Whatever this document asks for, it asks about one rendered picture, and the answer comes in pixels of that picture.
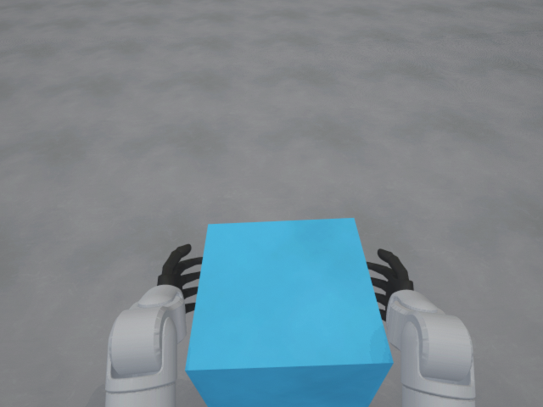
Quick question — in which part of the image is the right robot hand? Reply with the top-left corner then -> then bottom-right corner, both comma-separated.
367,248 -> 414,321

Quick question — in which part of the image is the left robot hand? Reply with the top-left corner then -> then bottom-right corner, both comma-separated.
157,244 -> 203,313

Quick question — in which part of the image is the carton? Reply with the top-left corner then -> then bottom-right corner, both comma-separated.
185,218 -> 394,407

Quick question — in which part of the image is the right robot forearm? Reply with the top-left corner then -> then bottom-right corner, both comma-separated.
386,290 -> 476,407

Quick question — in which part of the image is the left robot forearm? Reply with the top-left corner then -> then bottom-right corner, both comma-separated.
105,285 -> 187,407

